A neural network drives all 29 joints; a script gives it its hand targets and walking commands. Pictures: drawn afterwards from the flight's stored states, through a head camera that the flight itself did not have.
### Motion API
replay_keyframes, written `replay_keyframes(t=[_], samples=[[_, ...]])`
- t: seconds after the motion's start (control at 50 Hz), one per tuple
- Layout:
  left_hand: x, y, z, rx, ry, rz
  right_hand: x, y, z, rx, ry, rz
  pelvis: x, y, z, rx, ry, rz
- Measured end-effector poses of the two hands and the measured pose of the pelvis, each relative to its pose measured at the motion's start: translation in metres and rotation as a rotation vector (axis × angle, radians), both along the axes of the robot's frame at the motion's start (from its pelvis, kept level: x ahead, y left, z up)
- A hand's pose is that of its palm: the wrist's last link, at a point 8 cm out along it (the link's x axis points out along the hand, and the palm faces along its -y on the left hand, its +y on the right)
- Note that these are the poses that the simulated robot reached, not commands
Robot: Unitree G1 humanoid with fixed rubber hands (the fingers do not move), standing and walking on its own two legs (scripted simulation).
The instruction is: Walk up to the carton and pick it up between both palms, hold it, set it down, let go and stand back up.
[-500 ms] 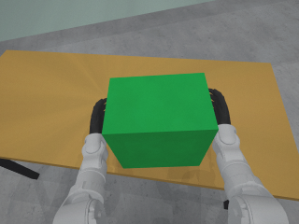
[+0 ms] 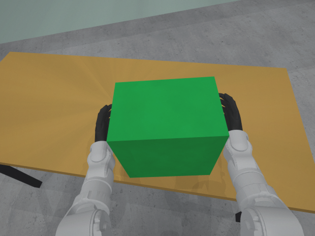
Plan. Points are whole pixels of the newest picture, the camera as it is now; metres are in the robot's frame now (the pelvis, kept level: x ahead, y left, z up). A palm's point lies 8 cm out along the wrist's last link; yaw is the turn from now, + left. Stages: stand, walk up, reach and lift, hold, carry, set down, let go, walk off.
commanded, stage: reach and lift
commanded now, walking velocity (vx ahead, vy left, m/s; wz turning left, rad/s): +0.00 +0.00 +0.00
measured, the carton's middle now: (167, 133) +0.40 +0.02 -0.01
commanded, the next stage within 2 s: none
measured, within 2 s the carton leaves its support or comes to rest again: leaves its support in 0.12 s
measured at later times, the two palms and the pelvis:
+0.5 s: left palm (89, 140) +0.34 +0.21 +0.06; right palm (231, 116) +0.39 -0.13 +0.09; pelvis +0.00 +0.00 +0.00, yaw +1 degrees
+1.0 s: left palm (96, 137) +0.33 +0.18 +0.09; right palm (249, 120) +0.36 -0.16 +0.11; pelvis -0.02 -0.01 +0.01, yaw +0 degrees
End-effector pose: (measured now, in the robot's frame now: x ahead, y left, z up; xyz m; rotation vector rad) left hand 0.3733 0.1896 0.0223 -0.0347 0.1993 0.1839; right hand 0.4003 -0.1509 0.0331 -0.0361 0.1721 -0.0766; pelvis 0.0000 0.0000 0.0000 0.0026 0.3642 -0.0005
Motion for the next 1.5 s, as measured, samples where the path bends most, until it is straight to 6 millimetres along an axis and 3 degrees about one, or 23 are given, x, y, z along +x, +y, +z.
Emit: replay_keyframes(t=[0.24, 0.5, 0.6, 0.82, 1.0, 1.08, 1.28, 1.4, 1.5], samples=[[-0.018, 0.009, 0.006, -0.019, 0.006, 0.055, 0.003, 0.012, 0.021, -0.001, -0.001, 0.053, 0.003, -0.005, 0.002, -0.002, -0.056, 0.015], [-0.034, 0.016, 0.039, -0.007, -0.039, 0.051, -0.014, 0.02, 0.057, -0.014, -0.047, 0.056, -0.005, -0.004, 0.005, -0.002, -0.164, 0.012], [-0.04, 0.012, 0.046, 0.012, -0.026, 0.031, -0.026, 0.014, 0.061, -0.021, -0.035, 0.042, -0.01, -0.004, 0.005, -0.001, -0.195, 0.01], [-0.053, -0.008, 0.043, 0.036, 0.026, 0.0, -0.049, -0.008, 0.044, -0.022, 0.014, 0.014, -0.022, -0.007, 0.005, -0.003, -0.185, -0.001], [-0.042, -0.012, 0.068, 0.033, -0.052, 0.01, -0.037, -0.011, 0.074, -0.026, -0.065, 0.022, -0.017, -0.012, 0.006, -0.003, -0.203, 0.001], [-0.041, -0.012, 0.071, 0.019, -0.047, 0.01, -0.036, -0.011, 0.077, -0.024, -0.057, 0.019, -0.011, -0.013, 0.006, -0.003, -0.232, 0.002], [-0.05, -0.019, 0.078, 0.01, -0.058, -0.011, -0.055, -0.019, 0.077, -0.016, -0.067, -0.009, -0.005, -0.012, 0.006, -0.003, -0.282, -0.001], [-0.056, -0.025, 0.097, 0.013, -0.094, -0.022, -0.065, -0.026, 0.092, -0.02, -0.101, -0.022, -0.01, -0.01, 0.007, -0.004, -0.312, -0.009], [-0.059, -0.031, 0.101, 0.01, -0.061, -0.035, -0.074, -0.032, 0.092, -0.03, -0.068, -0.035, -0.017, -0.011, 0.007, -0.006, -0.327, -0.016]])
